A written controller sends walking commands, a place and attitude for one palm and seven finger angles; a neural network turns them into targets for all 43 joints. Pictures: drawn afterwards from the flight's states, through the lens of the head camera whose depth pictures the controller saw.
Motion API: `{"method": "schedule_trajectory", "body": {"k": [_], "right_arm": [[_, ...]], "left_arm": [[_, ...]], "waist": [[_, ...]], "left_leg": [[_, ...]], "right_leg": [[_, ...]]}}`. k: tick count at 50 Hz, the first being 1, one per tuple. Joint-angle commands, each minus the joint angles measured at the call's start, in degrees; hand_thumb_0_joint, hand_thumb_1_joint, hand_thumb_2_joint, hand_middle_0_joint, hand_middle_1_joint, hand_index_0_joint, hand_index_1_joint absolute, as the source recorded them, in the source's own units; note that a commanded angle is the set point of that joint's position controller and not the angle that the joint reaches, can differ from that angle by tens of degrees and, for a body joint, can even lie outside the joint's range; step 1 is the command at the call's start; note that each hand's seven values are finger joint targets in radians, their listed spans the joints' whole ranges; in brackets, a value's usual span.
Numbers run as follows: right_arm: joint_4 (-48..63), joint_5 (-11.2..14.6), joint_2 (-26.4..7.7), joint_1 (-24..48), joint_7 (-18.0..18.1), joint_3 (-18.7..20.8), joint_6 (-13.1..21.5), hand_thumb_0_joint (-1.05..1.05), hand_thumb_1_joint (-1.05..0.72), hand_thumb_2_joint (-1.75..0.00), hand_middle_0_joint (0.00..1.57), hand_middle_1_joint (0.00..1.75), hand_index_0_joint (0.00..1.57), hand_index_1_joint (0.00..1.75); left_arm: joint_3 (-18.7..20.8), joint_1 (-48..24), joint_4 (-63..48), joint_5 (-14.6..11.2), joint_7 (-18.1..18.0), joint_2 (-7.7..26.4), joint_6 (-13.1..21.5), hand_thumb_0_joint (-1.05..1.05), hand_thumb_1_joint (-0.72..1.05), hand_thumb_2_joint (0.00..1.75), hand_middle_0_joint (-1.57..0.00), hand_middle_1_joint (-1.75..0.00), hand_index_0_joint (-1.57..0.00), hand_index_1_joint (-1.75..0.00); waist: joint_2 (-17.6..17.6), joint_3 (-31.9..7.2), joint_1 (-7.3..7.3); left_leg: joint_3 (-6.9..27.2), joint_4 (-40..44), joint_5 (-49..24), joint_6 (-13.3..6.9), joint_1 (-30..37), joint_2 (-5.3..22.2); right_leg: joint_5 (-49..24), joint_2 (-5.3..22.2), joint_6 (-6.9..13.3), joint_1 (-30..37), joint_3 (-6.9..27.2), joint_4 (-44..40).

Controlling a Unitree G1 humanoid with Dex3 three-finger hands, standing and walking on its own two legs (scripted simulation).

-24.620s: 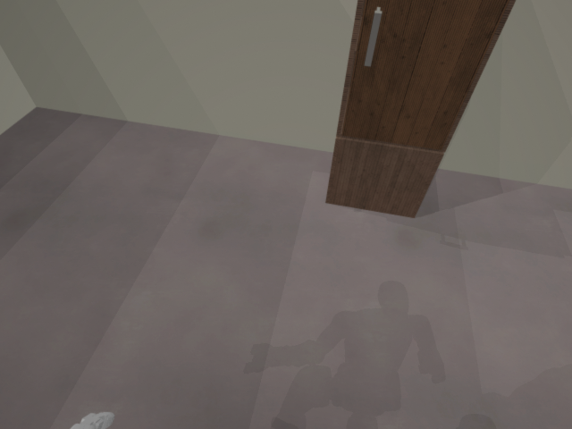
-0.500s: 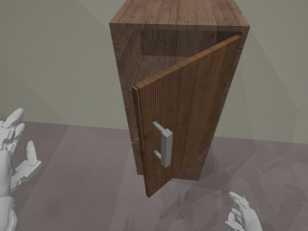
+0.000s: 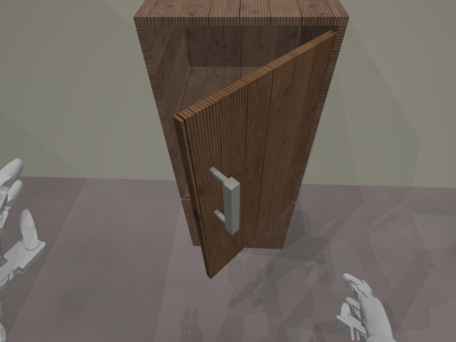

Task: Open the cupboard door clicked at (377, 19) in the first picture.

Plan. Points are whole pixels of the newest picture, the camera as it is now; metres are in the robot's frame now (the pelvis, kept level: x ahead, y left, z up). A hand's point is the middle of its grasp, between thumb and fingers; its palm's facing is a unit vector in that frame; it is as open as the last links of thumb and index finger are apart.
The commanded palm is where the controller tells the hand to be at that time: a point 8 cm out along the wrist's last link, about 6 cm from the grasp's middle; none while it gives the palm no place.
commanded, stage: step back with the hand held close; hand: left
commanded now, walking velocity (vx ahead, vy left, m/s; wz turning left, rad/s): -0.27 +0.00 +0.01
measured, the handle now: (224, 202) +0.36 +0.04 +0.04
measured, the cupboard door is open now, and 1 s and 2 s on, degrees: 47 47 47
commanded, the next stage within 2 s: stop stepping back and stand still in 1.14 s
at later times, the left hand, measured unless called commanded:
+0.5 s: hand out of the picture +0.11 +0.29 +0.14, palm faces +0.45 -0.75 -0.48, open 7.4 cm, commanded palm +0.05 +0.32 +0.17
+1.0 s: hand out of the picture +0.02 +0.32 +0.16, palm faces +0.46 -0.75 -0.47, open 7.4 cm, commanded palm -0.04 +0.34 +0.17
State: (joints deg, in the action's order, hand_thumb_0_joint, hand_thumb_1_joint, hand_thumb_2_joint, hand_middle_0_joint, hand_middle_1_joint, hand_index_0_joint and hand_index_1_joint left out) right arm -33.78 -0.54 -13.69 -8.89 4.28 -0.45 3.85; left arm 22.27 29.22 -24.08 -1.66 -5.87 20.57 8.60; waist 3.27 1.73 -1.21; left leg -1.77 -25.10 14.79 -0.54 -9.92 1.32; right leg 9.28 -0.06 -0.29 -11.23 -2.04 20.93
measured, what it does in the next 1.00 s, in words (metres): walks backwards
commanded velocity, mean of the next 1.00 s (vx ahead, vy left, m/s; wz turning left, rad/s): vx -0.33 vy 0.00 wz -0.02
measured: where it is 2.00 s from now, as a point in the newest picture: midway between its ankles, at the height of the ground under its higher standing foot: outside the picture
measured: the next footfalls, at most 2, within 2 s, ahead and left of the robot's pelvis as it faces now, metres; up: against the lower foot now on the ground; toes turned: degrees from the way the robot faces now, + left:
right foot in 1.22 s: -0.33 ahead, -0.12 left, +0.00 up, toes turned -2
left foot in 1.34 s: -0.07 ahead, +0.09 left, +0.00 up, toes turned -6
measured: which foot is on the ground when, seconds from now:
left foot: down 0.00-1.00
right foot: down 0.00-0.86, up 0.88-1.00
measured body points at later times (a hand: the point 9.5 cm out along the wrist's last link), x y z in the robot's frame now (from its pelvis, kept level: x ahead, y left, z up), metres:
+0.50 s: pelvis -0.09 +0.02 -0.02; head -0.06 +0.04 +0.43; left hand +0.08 +0.33 +0.17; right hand +0.09 -0.21 -0.09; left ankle -0.02 +0.11 -0.74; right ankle +0.02 -0.12 -0.74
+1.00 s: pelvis -0.17 +0.04 -0.01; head -0.14 +0.08 +0.44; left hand -0.01 +0.36 +0.19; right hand +0.02 -0.19 -0.07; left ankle -0.05 +0.11 -0.74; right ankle -0.21 -0.11 -0.66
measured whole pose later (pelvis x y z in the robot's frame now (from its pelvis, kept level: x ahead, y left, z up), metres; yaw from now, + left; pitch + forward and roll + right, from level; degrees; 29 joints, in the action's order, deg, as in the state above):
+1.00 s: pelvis -0.17 +0.04 -0.01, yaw +2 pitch +1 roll -5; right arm -35.9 -1.0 -9.8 -9.5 3.4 1.2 9.3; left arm 27.6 31.0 -33.2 -1.2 -8.5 25.9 13.2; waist -0.4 3.0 -1.0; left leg 0.1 -28.7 4.0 -4.1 -25.7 1.3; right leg 26.4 -5.8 -1.4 -25.0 2.1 62.2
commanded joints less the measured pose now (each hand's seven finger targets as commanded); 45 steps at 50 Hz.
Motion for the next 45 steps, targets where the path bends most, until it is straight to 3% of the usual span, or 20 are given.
{"method": "schedule_trajectory", "body": {"k": [1, 8, 9, 14, 16, 18, 22, 28, 30, 33, 35, 36, 37, 39, 40, 41, 42, 43, 44, 45], "right_arm": [[10.0, 0.54, -5.99, 4.63, 1.0, 3.18, 1.19, 0.0, -0.9, -0.9, 0.2, 0.3, 0.2, 0.3], [11.27, 0.86, -6.16, 4.49, 1.26, 3.67, 0.78, 0.0, -0.9, -0.9, 0.2, 0.3, 0.2, 0.3], [11.41, 0.76, -6.56, 4.8, 1.33, 3.72, 0.96, 0.0, -0.9, -0.9, 0.2, 0.3, 0.2, 0.3], [11.71, 0.75, -7.2, 3.86, 1.16, 3.72, 2.13, 0.0, -0.9, -0.9, 0.2, 0.3, 0.2, 0.3], [11.71, 0.81, -7.17, 2.91, 1.09, 3.6, 2.69, 0.0, -0.9, -0.9, 0.2, 0.3, 0.2, 0.3], [11.59, 0.87, -7.24, 2.19, 1.07, 3.68, 3.37, 0.0, -0.9, -0.9, 0.2, 0.3, 0.2, 0.3], [10.82, 0.49, -7.1, 1.24, 1.15, 3.38, 4.47, 0.0, -0.9, -0.9, 0.2, 0.3, 0.2, 0.3], [10.84, 0.48, -7.12, 1.68, 1.13, 3.71, 6.43, 0.0, -0.9, -0.9, 0.2, 0.3, 0.2, 0.3], [10.93, 0.2, -6.99, 2.62, 1.0, 3.88, 7.06, 0.0, -0.9, -0.9, 0.2, 0.3, 0.2, 0.3], [9.02, 0.38, -6.51, 1.01, 0.27, 4.02, 7.43, 0.0, -0.9, -0.9, 0.2, 0.3, 0.2, 0.3], [7.91, 0.38, -5.89, 1.09, 0.0, 4.38, 7.08, 0.0, -0.9, -0.9, 0.2, 0.3, 0.2, 0.3], [7.29, 0.42, -5.55, 1.11, -0.21, 4.31, 6.58, 0.0, -0.9, -0.9, 0.2, 0.3, 0.2, 0.3], [6.83, 0.3, -4.85, 1.85, -0.36, 4.12, 5.99, 0.0, -0.9, -0.9, 0.2, 0.3, 0.2, 0.3], [6.53, 0.32, -4.62, 2.63, -0.35, 3.87, 5.01, 0.0, -0.9, -0.9, 0.2, 0.3, 0.2, 0.3], [6.79, 0.49, -4.35, 2.76, -0.09, 3.56, 4.65, 0.0, -0.9, -0.9, 0.2, 0.3, 0.2, 0.3], [7.41, 0.53, -5.78, 3.27, 0.33, 3.72, 4.52, 0.0, -0.9, -0.9, 0.2, 0.3, 0.2, 0.3], [8.72, 0.46, -7.25, 4.46, 0.85, 4.2, 5.02, 0.0, -0.9, -0.9, 0.2, 0.3, 0.2, 0.3], [8.9, -0.36, -7.58, 4.45, 0.92, 4.8, 6.1, 0.0, -0.9, -0.9, 0.2, 0.3, 0.2, 0.3], [8.42, -0.5, -6.0, 3.8, 0.96, 5.14, 6.95, 0.0, -0.9, -0.9, 0.2, 0.3, 0.2, 0.3], [7.96, -0.47, -5.41, 2.93, 0.48, 5.57, 7.59, 0.0, -0.9, -0.9, 0.2, 0.3, 0.2, 0.3]], "left_arm": [[8.52, 2.37, -13.34, -0.52, -1.88, 12.37, 3.55, 0.0, 0.9, 0.9, -0.2, -0.3, -0.2, -0.3], [10.04, 3.34, -15.53, -0.28, -2.82, 13.4, 4.4, 0.0, 0.9, 0.9, -0.2, -0.3, -0.2, -0.3], [10.42, 3.06, -16.54, -0.17, -2.85, 13.74, 4.64, 0.0, 0.9, 0.9, -0.2, -0.3, -0.2, -0.3], [10.27, 1.56, -16.15, 0.94, -3.25, 12.83, 5.71, 0.0, 0.9, 0.9, -0.2, -0.3, -0.2, -0.3], [9.8, 0.89, -15.41, 1.39, -3.39, 12.05, 6.16, 0.0, 0.9, 0.9, -0.2, -0.3, -0.2, -0.3], [9.96, -0.85, -15.94, 1.8, -3.61, 12.37, 6.77, 0.0, 0.9, 0.9, -0.2, -0.3, -0.2, -0.3], [9.76, -2.47, -16.57, 1.81, -4.12, 12.49, 7.6, 0.0, 0.9, 0.9, -0.2, -0.3, -0.2, -0.3], [12.54, -1.17, -19.09, 2.65, -4.32, 13.16, 9.52, 0.0, 0.9, 0.9, -0.2, -0.3, -0.2, -0.3], [12.47, -1.36, -17.98, 3.04, -3.82, 12.66, 10.1, 0.0, 0.9, 0.9, -0.2, -0.3, -0.2, -0.3], [10.97, -1.55, -15.16, 1.75, -3.22, 12.17, 10.02, 0.0, 0.9, 0.9, -0.2, -0.3, -0.2, -0.3], [9.86, -2.44, -15.86, 1.17, -3.14, 12.94, 9.61, 0.0, 0.9, 0.9, -0.2, -0.3, -0.2, -0.3], [9.66, -2.39, -15.88, 0.86, -3.37, 13.43, 9.21, 0.0, 0.9, 0.9, -0.2, -0.3, -0.2, -0.3], [9.69, -2.11, -15.8, 0.67, -3.62, 13.85, 8.75, 0.0, 0.9, 0.9, -0.2, -0.3, -0.2, -0.3], [10.6, -1.67, -16.71, 0.44, -3.92, 14.79, 8.38, 0.0, 0.9, 0.9, -0.2, -0.3, -0.2, -0.3], [10.78, -0.82, -17.18, 0.29, -3.95, 14.86, 7.98, 0.0, 0.9, 0.9, -0.2, -0.3, -0.2, -0.3], [10.96, -0.58, -18.58, 0.21, -3.84, 14.65, 8.04, 0.0, 0.9, 0.9, -0.2, -0.3, -0.2, -0.3], [12.1, -0.3, -20.82, 0.53, -3.75, 15.02, 9.01, 0.0, 0.9, 0.9, -0.2, -0.3, -0.2, -0.3], [14.14, 0.21, -22.08, 1.18, -3.56, 15.46, 9.94, 0.0, 0.9, 0.9, -0.2, -0.3, -0.2, -0.3], [14.72, -0.12, -22.61, 1.25, -3.64, 17.26, 10.36, 0.0, 0.9, 0.9, -0.2, -0.3, -0.2, -0.3], [14.57, -0.98, -23.41, 0.86, -3.64, 16.39, 9.94, 0.0, 0.9, 0.9, -0.2, -0.3, -0.2, -0.3]], "waist": [[-2.94, -12.73, 0.09], [-0.88, -10.11, -0.04], [1.02, -10.08, -0.22], [2.53, -6.13, 0.07], [0.63, -4.17, 0.56], [-1.84, -3.63, 0.89], [-2.21, -3.09, 1.3], [7.92, -7.5, 0.39], [7.5, -4.26, 0.34], [-3.35, -3.59, 1.53], [-10.18, -6.45, 1.67], [-12.09, -6.81, 1.5], [-13.28, -6.8, 1.31], [-12.0, -7.33, 1.52], [-9.92, -6.14, 1.9], [-2.91, -5.0, 1.86], [9.78, -6.41, 0.99], [19.74, -10.22, 0.79], [15.41, -9.97, 1.23], [7.65, -9.16, 1.03]], "left_leg": [[1.37, 0.1, -23.22, -0.4, 0.44, 1.78], [3.0, 2.08, -14.88, -1.26, -6.88, 2.9], [3.6, 2.71, -12.82, -1.55, -8.58, 3.03], [5.94, 6.44, 7.94, -3.89, -22.42, 4.68], [5.95, 5.9, 16.12, -4.32, -26.56, 4.47], [5.7, 3.41, 20.23, -4.39, -27.14, 3.53], [6.49, 1.23, 21.24, -3.68, -24.15, 2.6], [12.94, 11.08, 25.68, -6.53, -33.97, 9.53], [13.38, 10.76, 28.01, -7.58, -39.47, 10.3], [7.59, -0.84, 14.11, -3.71, -25.19, 3.51], [3.36, -11.8, 11.27, -0.79, -14.55, -0.96], [2.15, -17.68, 9.57, 0.2, -9.8, -2.42], [1.54, -21.92, 8.44, 0.64, -7.25, -2.92], [2.1, -19.03, 7.89, 0.64, -6.38, -2.59], [2.94, -10.73, 6.63, 0.14, -5.95, -1.69], [7.6, -0.65, 5.44, -1.51, -8.88, 1.1], [15.62, 8.04, 7.33, -4.58, -17.89, 8.96], [25.81, 19.9, 22.23, -8.54, -29.29, 18.45], [28.43, 23.34, 25.9, -10.29, -31.46, 20.77], [25.71, 18.39, 19.01, -10.69, -26.13, 19.74]], "right_leg": [[-24.49, 4.18, 0.6, 6.52, 2.79, 2.79], [-15.21, 2.98, 0.09, 4.89, 3.19, 5.49], [-13.86, 2.87, 0.09, 5.56, 3.11, 5.98], [-5.6, 2.0, -0.29, 9.35, 4.1, 10.35], [-1.66, 2.42, -0.19, 8.62, 5.34, 10.18], [3.8, 3.22, 0.13, 5.97, 7.24, 8.13], [12.61, 4.0, 0.85, -0.57, 8.3, 4.9], [-1.04, -2.2, -1.21, 13.54, 3.13, 22.82], [-0.58, -2.97, -1.21, 15.69, 4.49, 24.65], [-6.29, 1.9, 1.77, 1.37, 12.42, 10.83], [1.22, 8.96, 5.05, -8.44, 19.96, 0.12], [5.89, 12.24, 6.85, -13.74, 21.57, -3.69], [6.64, 14.11, 7.8, -17.04, 21.24, -5.33], [1.02, 13.5, 7.51, -16.25, 17.17, -2.96], [0.78, 10.72, 5.4, -16.16, 14.51, -0.08], [4.62, 4.94, 2.35, -15.08, 10.43, 5.63], [5.89, -1.21, -0.47, -6.79, 5.32, 17.91], [13.38, -6.45, -1.77, 5.43, 2.42, 37.31], [17.35, -7.31, -1.25, 4.95, 5.56, 50.04], [18.36, -6.45, -0.78, -1.18, 7.35, 52.01]]}}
